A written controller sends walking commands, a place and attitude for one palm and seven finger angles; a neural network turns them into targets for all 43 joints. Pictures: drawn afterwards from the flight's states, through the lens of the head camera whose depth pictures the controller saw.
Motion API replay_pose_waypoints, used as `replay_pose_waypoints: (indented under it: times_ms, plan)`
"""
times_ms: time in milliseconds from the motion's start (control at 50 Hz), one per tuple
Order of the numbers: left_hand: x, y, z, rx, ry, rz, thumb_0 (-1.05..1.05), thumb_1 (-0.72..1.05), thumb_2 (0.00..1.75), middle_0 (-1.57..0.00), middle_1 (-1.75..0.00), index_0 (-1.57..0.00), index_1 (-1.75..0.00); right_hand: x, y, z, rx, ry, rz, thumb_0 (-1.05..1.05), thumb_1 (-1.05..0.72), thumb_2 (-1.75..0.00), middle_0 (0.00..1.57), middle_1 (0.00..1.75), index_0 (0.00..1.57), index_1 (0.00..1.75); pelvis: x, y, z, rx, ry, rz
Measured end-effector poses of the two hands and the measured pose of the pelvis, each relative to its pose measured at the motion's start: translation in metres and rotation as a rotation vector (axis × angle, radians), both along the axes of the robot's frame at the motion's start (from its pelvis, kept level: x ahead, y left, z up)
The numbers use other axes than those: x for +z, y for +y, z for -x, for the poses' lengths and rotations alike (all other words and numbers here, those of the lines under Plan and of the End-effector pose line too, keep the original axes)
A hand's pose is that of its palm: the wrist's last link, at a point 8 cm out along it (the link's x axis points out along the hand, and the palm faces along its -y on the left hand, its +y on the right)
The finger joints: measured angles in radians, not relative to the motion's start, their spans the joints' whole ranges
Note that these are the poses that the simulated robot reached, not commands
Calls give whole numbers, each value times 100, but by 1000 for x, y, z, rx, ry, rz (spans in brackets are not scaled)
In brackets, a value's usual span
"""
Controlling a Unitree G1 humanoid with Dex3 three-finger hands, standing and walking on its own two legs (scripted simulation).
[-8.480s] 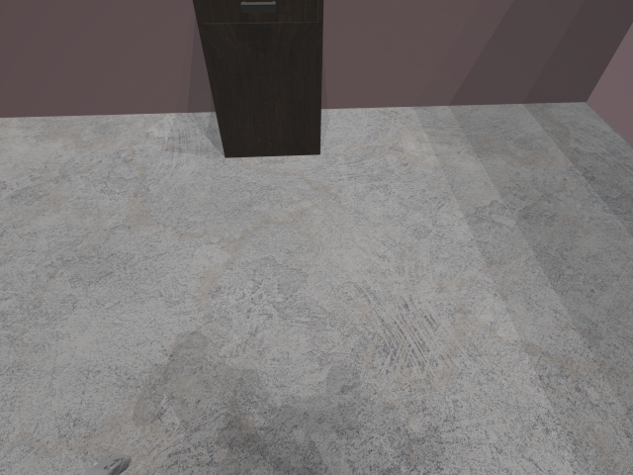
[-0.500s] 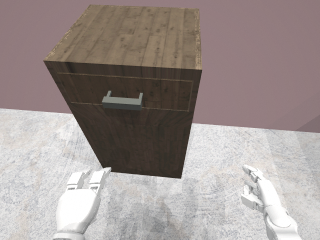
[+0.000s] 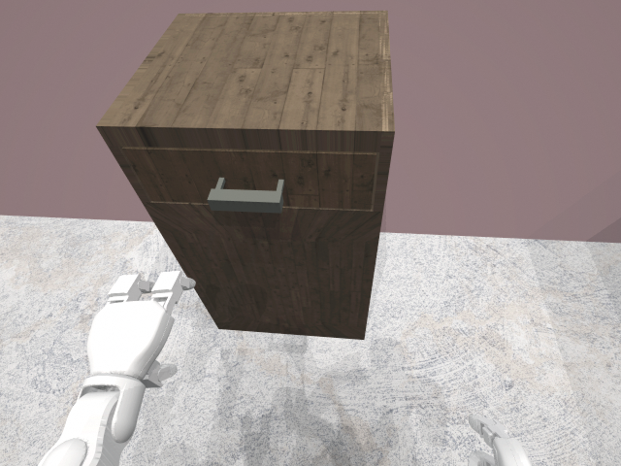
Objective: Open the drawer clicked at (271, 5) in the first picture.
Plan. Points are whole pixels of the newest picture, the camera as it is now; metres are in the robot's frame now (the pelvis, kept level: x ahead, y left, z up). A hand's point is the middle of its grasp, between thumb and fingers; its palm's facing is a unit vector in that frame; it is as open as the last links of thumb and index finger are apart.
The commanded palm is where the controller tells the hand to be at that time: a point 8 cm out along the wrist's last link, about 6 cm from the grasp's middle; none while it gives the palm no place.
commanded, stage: raise the hand with hooked fingers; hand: left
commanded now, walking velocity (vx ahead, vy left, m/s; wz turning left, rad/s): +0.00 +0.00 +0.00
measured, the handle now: (248, 192) +0.56 +0.18 -0.02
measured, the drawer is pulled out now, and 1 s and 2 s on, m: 0.00 0.00 0.00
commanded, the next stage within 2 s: move the hooked fingers above the handle in 0.96 s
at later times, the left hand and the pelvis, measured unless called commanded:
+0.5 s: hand (131, 271) +0.31 +0.25 +0.09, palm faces +0.05 -0.06 -1.00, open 13.8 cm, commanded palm +0.29 +0.26 +0.15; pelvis +0.02 +0.01 +0.02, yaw +1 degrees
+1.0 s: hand (135, 260) +0.33 +0.25 +0.10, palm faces +0.06 -0.06 -1.00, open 13.9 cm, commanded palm +0.30 +0.25 +0.15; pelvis +0.02 +0.01 +0.02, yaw +1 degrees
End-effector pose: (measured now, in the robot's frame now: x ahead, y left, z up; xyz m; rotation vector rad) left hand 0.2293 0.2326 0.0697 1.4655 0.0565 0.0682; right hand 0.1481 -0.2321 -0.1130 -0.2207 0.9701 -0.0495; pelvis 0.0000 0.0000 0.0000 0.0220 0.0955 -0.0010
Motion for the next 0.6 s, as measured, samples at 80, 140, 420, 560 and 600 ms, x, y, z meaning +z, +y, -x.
replay_pose_waypoints:
  times_ms: [80,140,420,560,600]
  plan:
    - [8,9,-7,10,-37,-3,0,-10,47,-29,-94,-29,-93,4,-11,-1,-24,1,38,1,-91,-89,20,30,20,30,2,6,-2,3,-7,3]
    - [16,13,-15,17,-53,-7,0,-17,45,-29,-98,-29,-98,10,-11,-10,-28,-22,47,1,-91,-89,20,30,20,30,3,10,-3,4,-16,5]
    - [62,18,-51,9,-50,-36,0,-44,33,-31,-116,-31,-116,34,41,-69,66,-140,-54,1,-91,-89,20,30,20,30,15,15,-14,11,-66,10]
    - [81,25,-66,-7,-34,-51,0,-48,31,-31,-119,-32,-119,31,48,-72,95,-105,-66,1,-91,-89,20,30,20,30,19,13,-20,24,-71,16]
    - [86,26,-71,-15,-33,-54,0,-49,31,-32,-119,-32,-119,29,46,-69,93,-87,-62,1,-91,-89,20,30,21,30,19,13,-21,27,-70,16]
